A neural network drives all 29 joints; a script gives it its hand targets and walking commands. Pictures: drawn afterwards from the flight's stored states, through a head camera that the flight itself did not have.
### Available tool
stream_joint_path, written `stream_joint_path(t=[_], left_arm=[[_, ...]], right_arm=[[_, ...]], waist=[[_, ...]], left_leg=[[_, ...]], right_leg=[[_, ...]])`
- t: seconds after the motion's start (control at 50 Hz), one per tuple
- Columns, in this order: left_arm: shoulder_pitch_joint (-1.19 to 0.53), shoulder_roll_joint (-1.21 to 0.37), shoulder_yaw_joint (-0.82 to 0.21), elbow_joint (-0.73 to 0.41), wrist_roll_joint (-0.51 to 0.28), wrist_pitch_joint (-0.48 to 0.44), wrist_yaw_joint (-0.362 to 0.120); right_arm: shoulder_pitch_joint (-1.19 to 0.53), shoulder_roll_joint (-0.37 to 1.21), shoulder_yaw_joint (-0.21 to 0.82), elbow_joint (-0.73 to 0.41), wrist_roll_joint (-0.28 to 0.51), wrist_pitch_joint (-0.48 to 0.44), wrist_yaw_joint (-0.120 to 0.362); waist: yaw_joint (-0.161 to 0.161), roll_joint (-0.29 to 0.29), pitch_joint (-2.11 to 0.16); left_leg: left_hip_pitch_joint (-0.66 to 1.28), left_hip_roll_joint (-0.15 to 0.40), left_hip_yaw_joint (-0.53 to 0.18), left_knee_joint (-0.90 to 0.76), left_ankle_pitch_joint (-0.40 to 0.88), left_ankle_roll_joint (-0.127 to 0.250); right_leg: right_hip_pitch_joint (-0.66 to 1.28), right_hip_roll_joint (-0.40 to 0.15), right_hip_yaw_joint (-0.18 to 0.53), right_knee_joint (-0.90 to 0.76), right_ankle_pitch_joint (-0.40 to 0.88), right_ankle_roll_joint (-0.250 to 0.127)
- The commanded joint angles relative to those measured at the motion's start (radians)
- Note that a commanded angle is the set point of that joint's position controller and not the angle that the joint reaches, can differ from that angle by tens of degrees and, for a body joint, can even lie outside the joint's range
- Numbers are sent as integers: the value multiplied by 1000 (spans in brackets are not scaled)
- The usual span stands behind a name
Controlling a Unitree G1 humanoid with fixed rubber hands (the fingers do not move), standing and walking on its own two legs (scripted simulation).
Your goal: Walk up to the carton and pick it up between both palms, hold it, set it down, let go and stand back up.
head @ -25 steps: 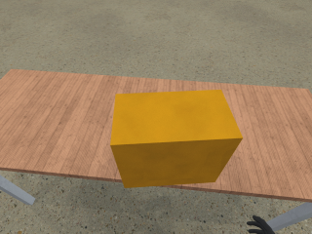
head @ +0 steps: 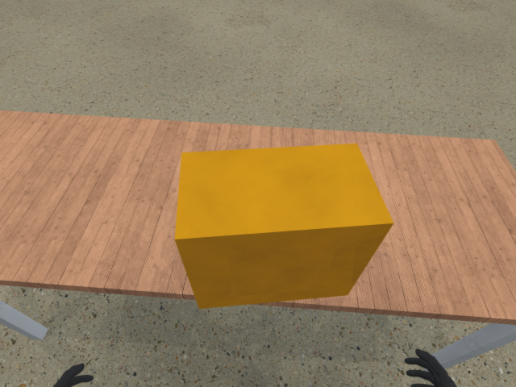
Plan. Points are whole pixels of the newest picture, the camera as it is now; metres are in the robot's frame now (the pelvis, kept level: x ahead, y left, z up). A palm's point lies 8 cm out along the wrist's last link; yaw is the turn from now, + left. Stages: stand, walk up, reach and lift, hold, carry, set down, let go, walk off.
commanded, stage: reach and lift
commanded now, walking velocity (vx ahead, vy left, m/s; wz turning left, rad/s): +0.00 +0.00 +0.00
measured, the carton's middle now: (273, 231) +0.37 -0.02 +0.00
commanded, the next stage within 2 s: none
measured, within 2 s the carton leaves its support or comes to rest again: neither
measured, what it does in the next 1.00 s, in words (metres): stands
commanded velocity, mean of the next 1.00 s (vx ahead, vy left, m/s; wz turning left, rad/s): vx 0.00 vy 0.00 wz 0.00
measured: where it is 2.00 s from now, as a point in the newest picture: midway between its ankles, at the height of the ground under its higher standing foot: outside the picture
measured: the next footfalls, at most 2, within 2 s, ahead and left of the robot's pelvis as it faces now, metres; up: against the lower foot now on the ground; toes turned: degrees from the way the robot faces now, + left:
none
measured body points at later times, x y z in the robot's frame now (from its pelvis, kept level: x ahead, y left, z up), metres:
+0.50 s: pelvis -0.03 -0.03 +0.01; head -0.02 +0.00 +0.46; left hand +0.14 +0.26 -0.07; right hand +0.13 -0.30 -0.06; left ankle +0.02 +0.13 -0.73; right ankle -0.03 -0.11 -0.73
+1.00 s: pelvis -0.01 +0.00 +0.02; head -0.01 +0.00 +0.47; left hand +0.18 +0.23 -0.03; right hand +0.16 -0.28 -0.03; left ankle +0.02 +0.13 -0.73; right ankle -0.03 -0.11 -0.73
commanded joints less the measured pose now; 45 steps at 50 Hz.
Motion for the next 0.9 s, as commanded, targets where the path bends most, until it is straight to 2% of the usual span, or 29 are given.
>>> stream_joint_path(t=[0.0, 0.02, 0.06, 0.1, 0.12, 0.16, 0.26, 0.32, 0.44, 0.5, 0.6, 0.68, 0.78, 0.88], left_arm=[[-211, 128, 63, -395, -9, 181, 16], [-163, 137, 86, -426, -2, 201, 13], [-84, 143, 106, -490, 22, 218, 13], [-10, 126, 132, -515, 43, 219, 16], [17, 118, 141, -521, 50, 214, 16], [33, 112, 161, -515, 71, 215, 15], [-9, 109, 187, -500, 71, 189, 1], [-42, 113, 196, -525, 43, 148, 1], [-62, 94, 145, -622, -22, 91, 16], [-51, 85, 120, -636, -36, 81, 21], [-16, 58, 94, -648, -45, 52, 30], [16, 17, 77, -649, -47, 17, 44], [54, -29, 68, -637, -52, -43, 61], [79, -61, 65, -646, -54, -115, 82]], right_arm=[[-138, -204, -76, -90, 4, -105, 37], [-102, -216, -63, -91, 20, -108, 38], [-37, -238, -41, -125, 63, -116, 38], [-8, -238, -31, -156, 93, -119, 43], [-11, -239, -23, -194, 103, -119, 44], [-17, -232, -2, -255, 118, -103, 46], [-21, -168, 25, -389, 98, -76, 27], [3, -119, 37, -457, 88, -75, 20], [48, -81, 19, -538, 97, -54, 28], [55, -80, -3, -560, 95, -38, 29], [60, -89, -30, -582, 92, -26, 34], [48, -109, -44, -578, 105, -30, 53], [33, -133, -38, -597, 139, -55, 84], [33, -168, -14, -598, 201, -96, 117]], waist=[[-51, -20, -137], [-46, -13, -189], [-39, 26, -279], [-7, 50, -317], [11, 42, -320], [36, 29, -270], [39, -71, -146], [37, -72, -126], [7, 25, -95], [-9, 28, -77], [-28, 3, -80], [-27, -15, -78], [-5, -50, -103], [18, -40, -124]], left_leg=[[108, 71, 104, -13, 250, -35], [175, 67, 107, -3, 346, -37], [250, 57, 98, -5, 476, -45], [284, 49, 93, -24, 563, -56], [269, 40, 99, -39, 553, -52], [192, 24, 107, -75, 400, -31], [103, -8, 139, -137, 158, 20], [78, -19, 152, -168, 91, 33], [129, -17, 152, -210, 57, 24], [133, -15, 148, -221, 33, 22], [155, -13, 137, -242, 46, 22], [163, -5, 126, -267, 64, 19], [173, -2, 121, -289, 104, 15], [189, 6, 117, -305, 161, 4]], right_leg=[[-166, -8, -99, -57, 266, -15], [-162, -11, -99, -62, 345, -10], [-119, 11, -106, -82, 420, -18], [-74, 27, -102, -110, 496, -21], [-36, 33, -96, -123, 520, -23], [5, 30, -73, -149, 433, -27], [30, -18, -17, -208, 390, 13], [19, -40, 11, -228, 321, 31], [-73, -44, 13, -279, 133, 16], [-95, -37, 8, -296, 82, 8], [-92, -18, -9, -310, 83, 6], [-83, 4, -23, -315, 96, -1], [-60, 18, -26, -325, 127, -1], [-52, 23, -20, -333, 177, -7]])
